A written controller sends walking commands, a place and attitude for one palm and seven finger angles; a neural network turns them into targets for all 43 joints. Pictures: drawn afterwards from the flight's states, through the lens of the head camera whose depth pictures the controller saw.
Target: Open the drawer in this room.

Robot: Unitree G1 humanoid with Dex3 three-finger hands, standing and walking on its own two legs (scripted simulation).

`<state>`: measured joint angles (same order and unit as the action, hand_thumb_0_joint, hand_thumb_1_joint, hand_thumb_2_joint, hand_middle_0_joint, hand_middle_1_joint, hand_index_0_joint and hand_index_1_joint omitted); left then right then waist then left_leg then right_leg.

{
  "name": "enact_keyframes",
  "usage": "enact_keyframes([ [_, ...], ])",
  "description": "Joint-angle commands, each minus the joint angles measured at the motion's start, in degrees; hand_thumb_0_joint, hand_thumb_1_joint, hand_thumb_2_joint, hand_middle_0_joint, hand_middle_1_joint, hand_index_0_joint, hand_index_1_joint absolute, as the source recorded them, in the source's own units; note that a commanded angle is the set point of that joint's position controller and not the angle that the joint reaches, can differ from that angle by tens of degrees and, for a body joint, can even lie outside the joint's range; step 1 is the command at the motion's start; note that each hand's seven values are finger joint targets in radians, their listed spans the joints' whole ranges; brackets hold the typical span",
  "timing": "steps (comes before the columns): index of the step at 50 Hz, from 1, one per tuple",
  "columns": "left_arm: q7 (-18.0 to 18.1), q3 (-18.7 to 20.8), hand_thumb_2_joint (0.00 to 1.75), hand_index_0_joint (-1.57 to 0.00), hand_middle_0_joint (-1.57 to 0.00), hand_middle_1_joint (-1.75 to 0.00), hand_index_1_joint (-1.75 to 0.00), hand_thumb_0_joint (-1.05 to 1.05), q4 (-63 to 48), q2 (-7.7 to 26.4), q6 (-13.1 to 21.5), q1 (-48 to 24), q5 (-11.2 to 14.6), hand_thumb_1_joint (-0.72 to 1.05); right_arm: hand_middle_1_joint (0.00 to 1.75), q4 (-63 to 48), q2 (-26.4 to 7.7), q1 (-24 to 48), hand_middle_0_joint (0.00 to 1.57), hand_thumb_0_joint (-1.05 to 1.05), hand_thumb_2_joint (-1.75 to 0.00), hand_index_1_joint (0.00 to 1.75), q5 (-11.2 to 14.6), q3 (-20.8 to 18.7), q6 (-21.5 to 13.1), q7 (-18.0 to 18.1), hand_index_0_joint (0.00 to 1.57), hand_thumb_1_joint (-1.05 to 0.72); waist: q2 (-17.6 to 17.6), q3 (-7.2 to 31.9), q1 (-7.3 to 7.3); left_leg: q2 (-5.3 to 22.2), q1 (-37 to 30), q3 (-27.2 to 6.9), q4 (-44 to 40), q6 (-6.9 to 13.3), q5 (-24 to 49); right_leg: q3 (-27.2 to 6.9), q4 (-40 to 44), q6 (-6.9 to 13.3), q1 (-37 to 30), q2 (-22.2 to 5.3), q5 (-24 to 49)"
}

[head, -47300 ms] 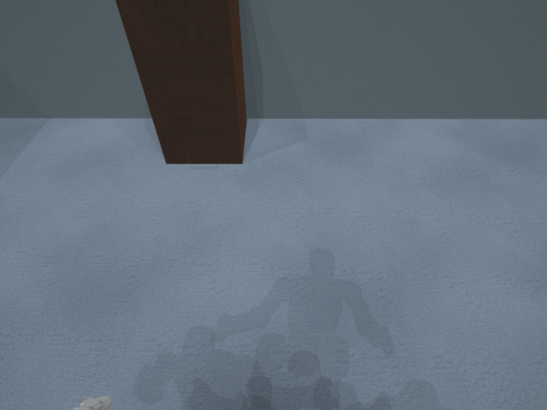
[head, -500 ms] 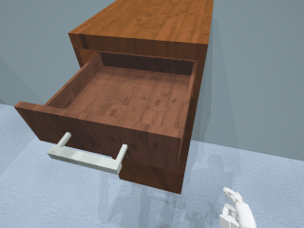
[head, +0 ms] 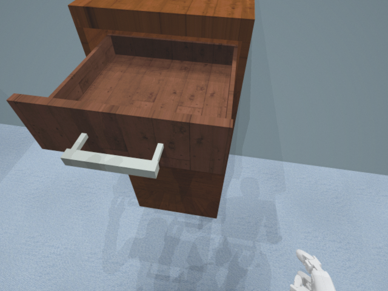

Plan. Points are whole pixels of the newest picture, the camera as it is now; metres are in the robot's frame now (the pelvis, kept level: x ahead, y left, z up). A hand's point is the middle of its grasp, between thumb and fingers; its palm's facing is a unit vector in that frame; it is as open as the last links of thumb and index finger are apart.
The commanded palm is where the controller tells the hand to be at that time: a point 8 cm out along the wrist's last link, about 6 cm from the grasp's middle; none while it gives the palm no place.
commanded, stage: step back with the hand held close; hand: left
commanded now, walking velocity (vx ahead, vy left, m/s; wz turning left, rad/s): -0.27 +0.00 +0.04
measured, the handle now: (115, 153) +0.31 +0.16 +0.15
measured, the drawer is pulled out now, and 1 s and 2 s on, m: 0.29 0.29 0.29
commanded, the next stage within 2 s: stop stepping back and stand still in 0.40 s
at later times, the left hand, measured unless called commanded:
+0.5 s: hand out of the picture +0.10 +0.23 +0.35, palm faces +0.64 -0.73 -0.26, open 7.4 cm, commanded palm +0.02 +0.28 +0.34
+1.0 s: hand out of the picture +0.01 +0.23 +0.35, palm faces +0.58 -0.75 -0.32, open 7.4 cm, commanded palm -0.05 +0.28 +0.34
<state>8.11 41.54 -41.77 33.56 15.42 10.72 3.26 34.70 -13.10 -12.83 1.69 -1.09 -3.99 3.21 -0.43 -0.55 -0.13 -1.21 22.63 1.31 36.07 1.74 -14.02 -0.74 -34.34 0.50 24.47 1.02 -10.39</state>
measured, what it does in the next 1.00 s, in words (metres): walks backwards: right foot, then left foot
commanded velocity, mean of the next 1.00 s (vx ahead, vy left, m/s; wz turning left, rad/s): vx -0.05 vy -0.01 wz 0.00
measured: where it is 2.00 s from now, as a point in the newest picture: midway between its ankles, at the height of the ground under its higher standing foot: outside the picture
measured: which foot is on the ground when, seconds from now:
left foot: down 0.00-0.42, up 0.44-0.62, down 0.64-1.00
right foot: down 0.00-0.20, up 0.22-0.42, down 0.44-0.66, up 0.68-0.86, down 0.88-1.00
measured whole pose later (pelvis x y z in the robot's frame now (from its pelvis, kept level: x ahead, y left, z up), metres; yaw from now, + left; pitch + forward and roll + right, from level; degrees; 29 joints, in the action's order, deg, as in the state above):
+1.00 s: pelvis -0.19 +0.01 +0.01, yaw -1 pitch +1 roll -1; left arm 8.2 36.4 -42.7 29.7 12.2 9.4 3.8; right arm 37.0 -10.6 -12.0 0.5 2.5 -4.1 2.1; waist -0.1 1.6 -1.3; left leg 1.5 26.6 2.0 45.9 -0.1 -20.7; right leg 4.6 -29.1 3.7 12.6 2.5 -17.3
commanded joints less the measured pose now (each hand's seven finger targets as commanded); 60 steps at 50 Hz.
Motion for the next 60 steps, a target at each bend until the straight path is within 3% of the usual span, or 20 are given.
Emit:
enact_keyframes([
  [1, 2.1, 4.1, 0.90, -0.20, -0.20, -0.30, -0.30, 0.00, -4.4, 11.0, 1.7, -10.8, -0.2, 0.90, 0.30, -8.4, -7.7, 5.0, 0.20, 0.00, -0.90, 0.30, -0.7, -3.0, -3.9, 0.8, 0.20, -0.90, 0.3, 5.2, -1.42, 5.9, 6.3, -6.9, -5.5, 1.3, -16.9, -9.7, 9.3, 2.6, -3.0, -8.0, -14.7],
  [7, 2.6, 4.3, 0.90, -0.20, -0.20, -0.30, -0.30, 0.00, -4.7, 12.0, 2.2, -10.6, -0.2, 0.90, 0.30, -6.8, -6.7, 4.8, 0.20, 0.00, -0.90, 0.30, -0.4, -2.1, -4.0, 0.3, 0.20, -0.90, 4.3, 8.2, -1.23, 4.5, -5.0, -5.2, -0.7, 0.5, -12.0, -8.8, 14.0, 3.4, 4.6, -12.2, -16.5],
  [10, 3.3, 6.5, 0.90, -0.20, -0.20, -0.30, -0.30, 0.00, -7.5, 12.7, 3.5, -12.1, 0.0, 0.90, 0.30, -7.8, -8.2, 6.5, 0.20, 0.00, -0.90, 0.30, -1.1, -2.4, -4.9, 1.1, 0.20, -0.90, -15.8, 6.3, -1.09, 16.0, 10.0, -16.8, -19.1, 5.2, -22.1, -0.2, -11.2, 0.0, -3.0, -1.1, -16.2],
  [11, 3.3, 6.1, 0.90, -0.20, -0.20, -0.30, -0.30, 0.00, -9.1, 11.2, 3.8, -14.8, 0.2, 0.90, 0.30, -8.0, -6.6, 5.7, 0.20, 0.00, -0.90, 0.30, -1.8, -2.5, -5.6, 1.3, 0.20, -0.90, -17.3, 9.0, -1.04, 20.2, 14.0, -21.4, -23.4, 6.7, -20.5, 0.7, -22.1, -0.8, -7.5, 1.9, -15.8],
  [15, 2.2, 4.2, 0.90, -0.20, -0.20, -0.30, -0.30, 0.00, -2.1, 11.2, 1.3, -18.5, 0.4, 0.90, 0.30, -6.0, -6.7, 5.2, 0.20, 0.00, -0.90, 0.30, -1.5, -3.3, -7.0, 0.3, 0.20, -0.90, -11.8, 7.0, -0.87, 18.5, 8.5, -14.0, -18.9, 6.8, -11.1, -0.3, -25.6, -0.8, -4.6, 1.6, -18.9],
  [19, 0.5, 0.2, 0.90, -0.20, -0.20, -0.30, -0.30, 0.00, -1.8, 8.5, 0.4, -19.7, 1.6, 0.90, 0.30, -5.8, -6.8, 7.0, 0.20, 0.00, -0.90, 0.30, -0.8, -2.0, -7.3, -1.2, 0.20, -0.90, -12.0, 6.9, -0.33, 14.7, 7.0, -10.0, -17.9, 2.1, -10.2, 3.0, 0.4, 1.8, -14.5, -0.2, -16.3],
  [20, 0.0, 1.2, 0.90, -0.20, -0.20, -0.30, -0.30, 0.00, -2.1, 10.8, 0.4, -18.7, 1.4, 0.90, 0.30, -6.0, -6.7, 7.0, 0.20, 0.00, -0.90, 0.30, -0.8, -1.9, -6.9, -1.4, 0.20, -0.90, -6.1, 5.5, -0.35, 10.8, 5.5, -6.5, -9.1, -0.1, -9.7, -5.0, 10.3, 4.6, -11.2, -5.9, -12.9],
  [21, -0.2, 0.5, 0.90, -0.20, -0.20, -0.30, -0.30, 0.00, -3.6, 11.4, 0.7, -18.1, 1.7, 0.90, 0.30, -6.3, -5.2, 7.3, 0.20, 0.00, -0.90, 0.30, -0.2, -1.2, -6.6, -1.8, 0.20, -0.90, 7.8, 5.2, -0.46, 3.9, 3.5, -1.3, 5.5, -3.7, -8.6, -18.8, 22.1, 7.7, -5.8, -16.7, -8.8],
  [22, 0.4, 3.3, 0.90, -0.20, -0.20, -0.30, -0.30, 0.00, -3.1, 15.2, 1.6, -19.0, 1.4, 0.90, 0.30, -5.6, -5.7, 7.9, 0.20, 0.00, -0.90, 0.30, -0.4, -0.7, -6.2, -1.9, 0.20, -0.90, 11.2, 4.1, 0.47, 1.5, 5.6, -0.1, 20.2, -4.9, -10.8, -21.5, 23.5, 9.7, -3.7, -24.1, 9.6],
  [23, 0.4, 1.7, 0.90, -0.20, -0.20, -0.30, -0.30, 0.00, -3.4, 11.5, 1.2, -14.1, 1.1, 0.90, 0.30, -5.8, -5.5, 7.6, 0.20, 0.00, -0.90, 0.30, 0.4, -1.3, -6.0, -1.8, 0.20, -0.90, 12.5, 7.3, 0.32, 1.4, 8.6, -2.9, 26.1, -4.6, -11.0, -14.6, 17.3, 8.5, -9.7, -21.5, 27.6],
  [25, 0.5, 7.5, 0.90, -0.20, -0.20, -0.30, -0.30, 0.00, -7.9, 15.4, 1.5, -7.1, 0.4, 0.90, 0.30, -6.9, -4.6, 9.0, 0.20, 0.00, -0.90, 0.30, 0.6, -1.1, -5.4, -1.1, 0.20, -0.90, 13.0, 8.3, 1.20, 2.7, 9.1, -2.3, 25.2, -4.6, -9.9, -8.0, 10.1, 8.1, -14.8, -19.1, 43.3],
  [30, 2.6, 8.7, 0.90, -0.20, -0.20, -0.30, -0.30, 0.00, -13.5, 14.2, 2.4, -4.0, 1.0, 0.90, 0.30, -6.1, -5.3, 4.7, 0.20, 0.00, -0.90, 0.30, -0.7, -1.3, -4.8, 0.9, 0.20, -0.90, 2.5, 12.7, -1.99, 2.8, -11.5, 0.3, -9.0, -2.4, 6.4, -3.0, 6.2, 3.2, -13.4, -11.0, 22.4],
  [32, 2.6, 7.5, 0.90, -0.20, -0.20, -0.30, -0.30, 0.00, -13.6, 13.1, 3.0, -4.3, 0.9, 0.90, 0.30, -7.0, -7.3, 5.1, 0.20, 0.00, -0.90, 0.30, -0.5, -2.2, -5.8, 0.7, 0.20, -0.90, -9.7, 14.7, -0.02, 14.2, -13.2, -11.3, -12.7, 1.8, 20.6, 0.4, 1.1, -1.2, -10.2, -2.6, 3.6],
  [35, 1.7, 9.0, 0.90, -0.20, -0.20, -0.30, -0.30, 0.00, -9.8, 16.1, 2.3, -9.3, 1.0, 0.90, 0.30, -6.3, -6.6, 5.1, 0.20, 0.00, -0.90, 0.30, -1.4, -1.9, -5.9, 0.4, 0.20, -0.90, -18.0, 14.0, -0.84, 14.4, -12.7, -12.0, -17.7, 0.6, 19.1, 3.5, -5.7, -1.2, -6.6, 0.7, -12.0],
  [38, 1.2, 3.0, 0.90, -0.20, -0.20, -0.30, -0.30, 0.00, -5.0, 11.8, 0.9, -13.1, -0.1, 0.90, 0.30, -5.2, -6.1, 4.2, 0.20, 0.00, -0.90, 0.30, -1.4, -1.6, -6.1, 0.0, 0.20, -0.90, -14.8, 9.7, -1.56, 15.9, -9.0, -12.7, -19.3, 2.7, 5.0, 2.5, -6.4, -0.6, -6.0, 0.4, -15.2],
  [43, 0.7, -2.3, 0.90, -0.20, -0.20, -0.30, -0.30, 0.00, -4.9, 8.7, -2.2, -12.0, 0.6, 0.90, 0.30, -7.2, -7.0, 7.1, 0.20, 0.00, -0.90, 0.30, -1.3, -0.5, -4.3, 0.0, 0.20, -0.90, -10.5, 5.2, -1.70, 9.5, 5.5, -6.7, -19.8, 0.3, -24.4, 4.9, 8.4, 2.5, -18.0, 0.0, -16.5],
  [47, 1.5, 1.8, 0.90, -0.20, -0.20, -0.30, -0.30, 0.00, -10.6, 11.9, -1.2, -8.7, 0.9, 0.90, 0.30, -7.3, -5.3, 7.7, 0.20, 0.00, -0.90, 0.30, -1.1, -0.4, -2.6, -0.5, 0.20, -0.90, 11.5, 4.5, 0.23, 2.7, 12.5, 0.8, 15.9, -1.8, -9.2, -21.8, 23.9, 11.9, -16.9, -19.0, -20.8],
  [53, 2.5, 3.2, 0.90, -0.20, -0.20, -0.30, -0.30, 0.00, -5.1, 11.5, 0.5, -7.4, 0.6, 0.90, 0.30, -5.1, -4.6, 5.9, 0.20, 0.00, -0.90, 0.30, -1.5, 0.4, -2.7, 0.7, 0.20, -0.90, 2.4, 3.3, -1.20, 3.6, -5.0, 3.2, -2.7, -0.9, -3.0, -7.0, 16.9, 7.8, -7.4, -13.4, -10.1],
  [57, 1.9, 1.6, 0.90, -0.20, -0.20, -0.30, -0.30, 0.00, -2.1, 11.8, 0.7, -11.7, 0.2, 0.90, 0.30, -6.2, -8.1, 5.3, 0.20, 0.00, -0.90, 0.30, -0.3, -1.4, -4.0, 1.2, 0.20, -0.90, -7.6, 5.3, -0.13, 12.6, -9.9, -10.4, -10.9, 3.7, 4.3, 0.6, 4.0, 0.5, -6.9, -2.4, -2.0],
  [60, 1.1, 2.3, 0.90, -0.20, -0.20, -0.30, -0.30, 0.00, -1.1, 12.6, 0.6, -12.2, 0.0, 0.90, 0.30, -6.2, -6.9, 5.4, 0.20, 0.00, -0.90, 0.30, -0.5, -0.7, -4.1, 0.9, 0.20, -0.90, -10.0, 5.1, -0.52, 13.6, -5.1, -11.3, -16.3, 3.2, 0.0, 3.7, 1.1, -0.3, -10.3, -1.1, -5.6],
])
